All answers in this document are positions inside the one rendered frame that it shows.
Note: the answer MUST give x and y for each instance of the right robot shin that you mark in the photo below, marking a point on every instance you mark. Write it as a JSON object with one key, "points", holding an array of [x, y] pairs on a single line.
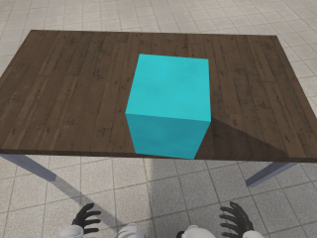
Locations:
{"points": [[191, 226]]}

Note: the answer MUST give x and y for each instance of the carton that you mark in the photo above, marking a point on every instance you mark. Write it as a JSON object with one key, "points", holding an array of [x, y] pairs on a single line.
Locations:
{"points": [[168, 110]]}

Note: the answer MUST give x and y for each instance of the robot left hand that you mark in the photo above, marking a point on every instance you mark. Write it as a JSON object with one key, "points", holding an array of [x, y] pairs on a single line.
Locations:
{"points": [[82, 215]]}

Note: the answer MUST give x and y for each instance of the robot right hand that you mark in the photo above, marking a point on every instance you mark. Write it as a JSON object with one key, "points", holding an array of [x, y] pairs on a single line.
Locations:
{"points": [[241, 220]]}

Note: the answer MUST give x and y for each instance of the robot left forearm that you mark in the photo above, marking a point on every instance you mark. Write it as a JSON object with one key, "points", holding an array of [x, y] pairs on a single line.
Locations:
{"points": [[71, 231]]}

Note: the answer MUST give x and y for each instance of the table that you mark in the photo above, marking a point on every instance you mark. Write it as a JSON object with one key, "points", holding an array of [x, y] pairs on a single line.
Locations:
{"points": [[65, 93]]}

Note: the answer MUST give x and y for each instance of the right robot thigh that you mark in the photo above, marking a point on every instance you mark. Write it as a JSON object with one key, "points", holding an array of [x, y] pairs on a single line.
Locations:
{"points": [[197, 233]]}

